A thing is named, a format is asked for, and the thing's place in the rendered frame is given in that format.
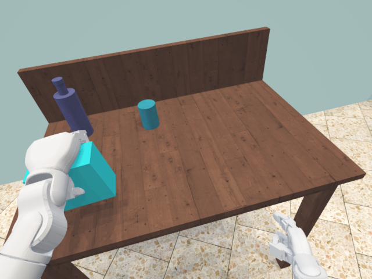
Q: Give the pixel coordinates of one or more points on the robot left forearm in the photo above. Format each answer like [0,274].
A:
[40,227]

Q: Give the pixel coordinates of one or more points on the table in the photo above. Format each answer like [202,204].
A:
[226,143]

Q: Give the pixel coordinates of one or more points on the sponge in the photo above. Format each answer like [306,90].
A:
[91,172]

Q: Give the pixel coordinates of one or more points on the left robot hand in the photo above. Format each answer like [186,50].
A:
[58,152]

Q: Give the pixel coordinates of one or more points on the right robot hand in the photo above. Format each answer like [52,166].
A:
[286,247]

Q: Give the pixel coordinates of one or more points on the robot right forearm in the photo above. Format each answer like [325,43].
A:
[305,266]

